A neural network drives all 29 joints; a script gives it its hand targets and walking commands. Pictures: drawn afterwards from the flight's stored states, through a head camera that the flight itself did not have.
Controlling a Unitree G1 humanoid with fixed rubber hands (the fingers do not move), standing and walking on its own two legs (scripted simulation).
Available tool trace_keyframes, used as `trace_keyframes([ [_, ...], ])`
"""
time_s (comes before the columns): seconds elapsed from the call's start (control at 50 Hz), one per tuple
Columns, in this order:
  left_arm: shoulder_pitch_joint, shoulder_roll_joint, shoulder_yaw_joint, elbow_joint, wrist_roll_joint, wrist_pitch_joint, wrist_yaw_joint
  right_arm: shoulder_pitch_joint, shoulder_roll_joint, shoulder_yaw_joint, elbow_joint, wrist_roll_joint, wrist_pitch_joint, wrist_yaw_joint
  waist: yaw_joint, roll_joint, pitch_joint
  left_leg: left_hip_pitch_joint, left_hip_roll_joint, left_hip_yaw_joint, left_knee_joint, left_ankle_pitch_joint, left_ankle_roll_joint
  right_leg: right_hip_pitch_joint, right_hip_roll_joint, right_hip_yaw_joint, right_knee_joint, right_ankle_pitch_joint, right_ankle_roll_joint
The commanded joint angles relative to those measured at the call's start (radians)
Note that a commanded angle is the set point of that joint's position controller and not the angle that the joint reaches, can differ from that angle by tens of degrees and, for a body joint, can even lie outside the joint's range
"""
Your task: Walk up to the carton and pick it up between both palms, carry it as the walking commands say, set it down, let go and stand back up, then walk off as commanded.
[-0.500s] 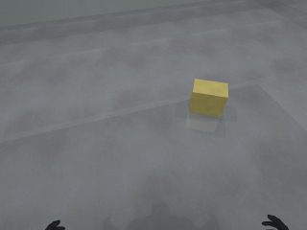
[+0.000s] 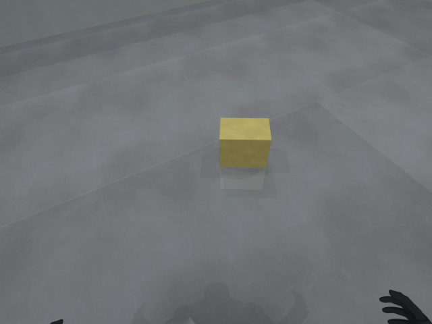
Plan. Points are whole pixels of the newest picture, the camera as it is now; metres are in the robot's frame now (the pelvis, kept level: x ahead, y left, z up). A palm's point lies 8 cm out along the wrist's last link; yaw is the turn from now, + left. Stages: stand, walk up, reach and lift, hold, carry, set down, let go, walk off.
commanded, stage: walk up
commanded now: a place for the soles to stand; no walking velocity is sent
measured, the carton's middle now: (243, 143) +1.13 -0.10 -0.65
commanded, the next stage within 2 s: none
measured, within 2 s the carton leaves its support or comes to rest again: neither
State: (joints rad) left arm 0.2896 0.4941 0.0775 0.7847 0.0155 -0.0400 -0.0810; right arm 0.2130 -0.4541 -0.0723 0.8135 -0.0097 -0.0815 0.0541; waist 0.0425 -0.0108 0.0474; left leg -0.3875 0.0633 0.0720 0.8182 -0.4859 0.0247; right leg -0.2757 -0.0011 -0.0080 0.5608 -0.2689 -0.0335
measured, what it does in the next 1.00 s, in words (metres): walks ahead: left foot, then right foot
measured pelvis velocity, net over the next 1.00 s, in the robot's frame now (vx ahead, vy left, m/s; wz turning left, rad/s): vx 0.40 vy -0.11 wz -0.19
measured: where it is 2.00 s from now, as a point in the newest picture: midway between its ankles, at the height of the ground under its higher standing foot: (249, 232)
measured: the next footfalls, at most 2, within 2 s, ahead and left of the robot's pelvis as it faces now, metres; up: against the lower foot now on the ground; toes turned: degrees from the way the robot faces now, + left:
left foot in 0.06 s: +0.13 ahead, +0.12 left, +0.00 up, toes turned +3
right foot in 0.36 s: +0.29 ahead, -0.20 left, +0.00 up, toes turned -9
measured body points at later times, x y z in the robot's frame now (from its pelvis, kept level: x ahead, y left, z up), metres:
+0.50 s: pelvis +0.21 -0.07 -0.01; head +0.22 -0.09 +0.44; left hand +0.39 +0.25 -0.07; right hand +0.25 -0.43 -0.10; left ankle +0.20 +0.09 -0.67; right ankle +0.25 -0.19 -0.73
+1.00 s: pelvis +0.40 -0.11 -0.01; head +0.41 -0.11 +0.44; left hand +0.55 +0.23 -0.08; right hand +0.42 -0.47 -0.09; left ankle +0.43 +0.03 -0.69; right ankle +0.41 -0.22 -0.73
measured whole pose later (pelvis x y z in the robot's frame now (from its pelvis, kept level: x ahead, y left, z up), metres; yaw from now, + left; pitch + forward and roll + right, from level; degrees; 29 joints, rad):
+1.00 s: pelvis +0.40 -0.11 -0.01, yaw -11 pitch -1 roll +0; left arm 0.35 0.53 0.08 0.74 0.02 -0.11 -0.02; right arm 0.34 -0.50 -0.09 0.74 -0.02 -0.05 0.06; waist 0.00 0.01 0.02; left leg -0.46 0.05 0.00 1.00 -0.42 0.04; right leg -0.35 -0.01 -0.03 0.67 -0.34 -0.04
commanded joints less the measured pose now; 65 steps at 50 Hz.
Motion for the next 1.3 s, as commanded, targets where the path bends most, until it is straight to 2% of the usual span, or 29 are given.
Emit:
trace_keyframes([
  [0.0, -0.066, 0.2, 0.045, -0.113, -0.011, -0.009, 0.001, 0.105, -0.176, -0.067, -0.04, -0.007, -0.025, -0.011, -0.086, -0.124, -0.045, 0.242, -0.045, 0.043, -0.322, 0.209, 0.012, -0.141, -0.162, 0.199, -0.138, -0.123, -0.168],
  [0.02, -0.112, 0.151, 0.036, -0.135, -0.011, -0.01, 0.002, 0.217, -0.224, -0.092, -0.006, -0.014, -0.024, -0.021, -0.148, -0.007, -0.116, 0.456, -0.031, -0.011, -0.3, 0.228, 0.047, -0.299, -0.127, 0.168, -0.028, -0.223, -0.127],
  [0.04, -0.106, 0.081, 0.009, -0.167, -0.018, -0.012, 0.007, 0.307, -0.308, -0.116, 0.001, -0.02, -0.027, -0.034, -0.212, 0.256, -0.148, 0.618, 0.182, -0.328, -0.519, -0.124, 0.105, -0.534, 0.011, 0.07, 0.287, -0.324, -0.076],
  [0.06, -0.145, 0.107, 0.009, -0.173, 0.002, -0.006, 0.019, 0.233, -0.364, -0.123, -0.04, -0.027, -0.034, -0.046, -0.204, 0.244, -0.019, 0.485, 0.42, -0.677, -0.68, -0.377, 0.18, -0.646, 0.062, 0.153, 0.495, -0.247, -0.034],
  [0.1, -0.046, 0.22, 0.047, -0.113, 0.008, -0.014, 0.017, 0.092, -0.306, -0.109, -0.1, 0.001, -0.045, -0.041, -0.105, 0.005, 0.023, 0.359, 0.391, -0.553, -0.602, -0.221, 0.199, -0.513, -0.045, 0.209, 0.512, -0.115, -0.019],
  [0.26, -0.038, 0.109, 0.041, -0.108, -0.009, -0.033, -0.023, 0.062, -0.301, -0.082, -0.124, -0.018, -0.036, -0.011, -0.042, 0.23, 0.035, 0.072, 0.21, -0.031, -0.493, 0.141, 0.148, -0.078, -0.034, -0.053, 0.073, 0.026, -0.004],
  [0.32, 0.156, 0.2, 0.086, -0.044, -0.007, -0.044, -0.002, 0.092, -0.201, -0.048, -0.137, 0.001, -0.033, -0.008, 0.082, -0.127, -0.106, -0.113, 0.078, 0.106, -0.007, 0.407, 0.06, 0.299, -0.005, 0.004, -0.012, 0.004, -0.092],
  [0.34, 0.237, 0.292, 0.106, -0.053, -0.003, -0.046, 0.018, 0.092, -0.151, -0.031, -0.179, 0.011, -0.03, -0.006, 0.131, -0.332, -0.174, -0.234, -0.02, 0.091, 0.257, 0.149, 0.017, 0.362, -0.217, 0.359, -0.134, -0.104, -0.187],
  [0.36, 0.178, 0.294, 0.089, -0.082, -0.011, -0.051, 0.025, 0.115, -0.188, -0.036, -0.17, 0.01, -0.022, -0.011, 0.074, -0.255, -0.17, -0.315, -0.014, -0.032, 0.373, -0.064, 0.012, 0.389, -0.367, 0.654, -0.243, -0.23, -0.266],
  [0.4, 0.078, 0.266, 0.092, -0.105, -0.029, -0.056, 0.038, 0.128, -0.242, -0.043, -0.125, 0.009, -0.007, -0.026, 0.021, 0.016, -0.105, -0.296, 0.046, -0.119, 0.392, 0.019, 0.025, 0.301, -0.343, 0.539, -0.205, -0.005, -0.258],
  [0.52, 0.019, 0.242, 0.057, -0.125, -0.01, -0.055, 0.037, 0.153, -0.185, -0.042, -0.103, 0.001, 0.003, 0.008, -0.021, -0.193, 0.005, -0.05, 0.034, -0.031, -0.002, 0.114, 0.002, -0.057, -0.227, 0.217, -0.223, 0.022, -0.209],
  [0.62, -0.054, 0.213, 0.034, -0.167, -0.015, -0.053, 0.028, 0.169, -0.179, -0.064, -0.089, -0.01, -0.019, 0.014, -0.071, -0.132, -0.078, 0.229, -0.037, 0.031, -0.279, 0.317, 0.01, -0.126, -0.184, 0.123, -0.076, -0.045, -0.15],
  [0.66, -0.03, 0.107, -0.005, -0.176, -0.017, -0.046, 0.034, 0.308, -0.297, -0.106, -0.068, -0.028, -0.027, -0.007, -0.173, 0.306, -0.1, 0.501, 0.144, -0.303, -0.466, -0.148, 0.125, -0.491, -0.046, -0.029, 0.373, -0.235, -0.067],
  [0.68, 0.015, 0.108, -0.006, -0.16, -0.01, -0.039, 0.041, 0.27, -0.33, -0.107, -0.11, -0.026, -0.033, -0.011, -0.14, 0.297, -0.015, 0.404, 0.351, -0.666, -0.644, -0.499, 0.203, -0.602, 0.023, 0.042, 0.54, -0.256, -0.036],
  [0.72, 0.002, 0.215, 0.037, -0.141, 0.002, -0.044, 0.039, 0.177, -0.298, -0.105, -0.138, 0.012, -0.033, -0.008, -0.12, 0.007, -0.006, 0.334, 0.381, -0.636, -0.598, -0.277, 0.272, -0.498, -0.081, 0.078, 0.495, -0.164, 0.001],
  [0.82, 0.19, 0.179, 0.05, -0.024, -0.012, -0.063, 0.028, 0.018, -0.269, -0.077, -0.174, -0.026, 0.006, 0.012, 0.008, 0.248, -0.004, -0.114, 0.163, -0.172, -0.456, -0.152, 0.172, 0.029, -0.017, -0.048, 0.091, -0.114, 0.001],
  [0.84, 0.256, 0.184, 0.067, -0.001, -0.001, -0.066, 0.036, 0.034, -0.226, -0.057, -0.165, -0.022, 0.008, 0.014, 0.055, 0.124, -0.004, -0.214, 0.126, -0.13, -0.298, -0.182, 0.139, 0.141, 0.024, -0.049, 0.046, -0.07, 0.009],
  [0.86, 0.317, 0.228, 0.081, -0.006, 0.002, -0.065, 0.046, 0.027, -0.183, -0.039, -0.18, -0.026, 0.013, 0.012, 0.096, -0.033, -0.005, -0.348, 0.062, -0.072, -0.115, -0.202, 0.087, 0.247, -0.008, 0.018, -0.011, -0.135, -0.019],
  [0.88, 0.331, 0.317, 0.101, -0.015, 0.006, -0.071, 0.058, 0.019, -0.134, -0.028, -0.233, -0.022, 0.007, 0.009, 0.111, -0.24, -0.02, -0.463, -0.054, 0.035, 0.15, -0.119, 0.035, 0.217, -0.293, 0.465, -0.263, -0.47, -0.124],
  [0.9, 0.214, 0.36, 0.099, -0.068, 0.007, -0.07, 0.068, -0.018, -0.197, -0.043, -0.215, -0.022, 0.016, 0.002, 0.07, -0.121, 0.028, -0.461, -0.01, -0.124, 0.282, -0.022, 0.014, 0.128, -0.434, 0.715, -0.369, -0.658, -0.236],
  [0.94, 0.101, 0.278, 0.079, -0.103, -0.003, -0.085, 0.079, 0.072, -0.234, -0.055, -0.154, -0.001, 0.01, 0.008, 0.006, 0.027, 0.014, -0.437, 0.043, -0.168, 0.259, 0.084, 0.014, 0.199, -0.362, 0.548, -0.259, -0.398, -0.262],
  [1.02, 0.107, 0.237, 0.062, -0.078, -0.01, -0.085, 0.065, 0.08, -0.204, -0.046, -0.145, -0.01, -0.001, 0.009, -0.006, -0.088, 0.034, -0.272, 0.038, -0.085, 0.102, 0.111, 0.001, 0.119, -0.296, 0.266, -0.194, 0.191, -0.2],
  [1.12, 0.064, 0.232, 0.044, -0.112, -0.017, -0.076, 0.06, 0.069, -0.154, -0.046, -0.137, 0.004, 0.005, 0.028, -0.026, -0.19, -0.029, 0.016, -0.035, 0.024, -0.186, 0.281, 0.01, 0.039, -0.193, 0.083, -0.107, 0.335, -0.147],
  [1.16, 0.072, 0.217, 0.033, -0.125, -0.015, -0.059, 0.056, 0.152, -0.199, -0.066, -0.105, 0.002, -0.004, 0.014, -0.078, -0.089, -0.099, 0.273, -0.086, 0.074, -0.262, 0.258, 0.025, -0.081, -0.159, 0.007, 0.079, 0.276, -0.114],
  [1.18, 0.074, 0.154, 0.007, -0.135, -0.017, -0.06, 0.057, 0.258, -0.246, -0.089, -0.077, -0.005, -0.008, 0.005, -0.139, 0.094, -0.138, 0.43, -0.005, -0.084, -0.359, 0.158, 0.08, -0.22, -0.112, -0.058, 0.324, 0.178, -0.084],
  [1.2, 0.109, 0.08, -0.008, -0.167, -0.02, -0.065, 0.058, 0.325, -0.333, -0.117, -0.094, -0.011, -0.019, -0.007, -0.166, 0.359, -0.185, 0.564, 0.265, -0.504, -0.468, 0.085, 0.177, -0.458, -0.002, -0.06, 0.561, -0.149, -0.026],
  [1.22, 0.059, 0.154, 0.009, -0.147, -0.014, -0.054, 0.068, 0.3, -0.353, -0.11, -0.113, 0.012, -0.014, -0.013, -0.167, 0.179, -0.126, 0.459, 0.362, -0.655, -0.51, 0.05, 0.255, -0.506, 0.005, 0.064, 0.639, -0.254, -0.029],
  [1.26, 0.092, 0.209, 0.027, -0.147, -0.012, -0.047, 0.068, 0.207, -0.287, -0.088, -0.145, 0.015, -0.012, -0.017, -0.098, -0.007, -0.029, 0.289, 0.339, -0.529, -0.463, 0.254, 0.287, -0.412, -0.083, 0.071, 0.574, -0.223, -0.012],
  [1.28, 0.09, 0.174, 0.026, -0.145, -0.015, -0.053, 0.065, 0.161, -0.265, -0.082, -0.14, 0.001, -0.005, -0.018, -0.078, 0.071, -0.01, 0.202, 0.294, -0.381, -0.452, 0.328, 0.262, -0.328, -0.081, 0.064, 0.442, -0.298, -0.009],
])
